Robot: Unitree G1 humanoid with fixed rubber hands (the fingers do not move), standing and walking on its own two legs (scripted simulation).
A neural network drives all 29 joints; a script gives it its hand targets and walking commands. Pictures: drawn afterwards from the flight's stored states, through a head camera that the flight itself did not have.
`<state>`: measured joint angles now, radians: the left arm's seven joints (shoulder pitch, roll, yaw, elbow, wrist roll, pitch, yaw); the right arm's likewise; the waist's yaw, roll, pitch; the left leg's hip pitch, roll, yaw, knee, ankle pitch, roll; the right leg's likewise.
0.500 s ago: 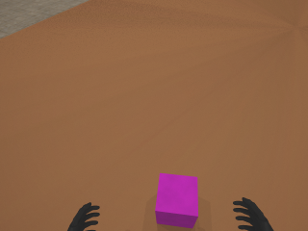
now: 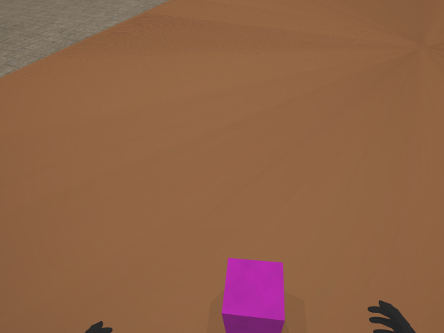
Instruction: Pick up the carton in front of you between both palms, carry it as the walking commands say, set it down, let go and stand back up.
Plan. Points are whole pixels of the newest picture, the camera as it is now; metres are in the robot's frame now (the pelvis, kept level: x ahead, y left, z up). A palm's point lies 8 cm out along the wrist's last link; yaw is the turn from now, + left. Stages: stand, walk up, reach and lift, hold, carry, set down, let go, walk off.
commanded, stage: stand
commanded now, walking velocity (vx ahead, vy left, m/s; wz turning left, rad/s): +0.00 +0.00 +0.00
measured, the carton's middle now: (253, 299) +0.43 -0.04 -0.64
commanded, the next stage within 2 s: none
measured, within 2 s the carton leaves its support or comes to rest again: neither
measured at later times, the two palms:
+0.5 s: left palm out of the picture +0.10 +0.27 -0.09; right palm out of the picture +0.08 -0.29 -0.10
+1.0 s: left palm out of the picture +0.08 +0.28 -0.09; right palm out of the picture +0.04 -0.30 -0.10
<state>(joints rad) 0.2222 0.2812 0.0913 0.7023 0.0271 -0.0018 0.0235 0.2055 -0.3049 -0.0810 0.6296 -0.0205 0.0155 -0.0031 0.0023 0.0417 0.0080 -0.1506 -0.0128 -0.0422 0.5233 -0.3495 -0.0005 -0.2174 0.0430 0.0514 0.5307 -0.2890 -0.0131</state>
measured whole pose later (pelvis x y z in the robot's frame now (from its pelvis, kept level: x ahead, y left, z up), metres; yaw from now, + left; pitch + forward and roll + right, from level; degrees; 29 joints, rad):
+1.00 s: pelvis -0.03 +0.00 +0.00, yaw -3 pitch -3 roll +1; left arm 0.19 0.30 0.05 0.91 0.02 -0.01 0.03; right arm 0.23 -0.33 -0.05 0.84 -0.01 -0.01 -0.03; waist -0.01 0.02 0.04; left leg -0.12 0.00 0.01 0.46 -0.29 -0.01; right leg -0.22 0.05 0.10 0.50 -0.22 -0.01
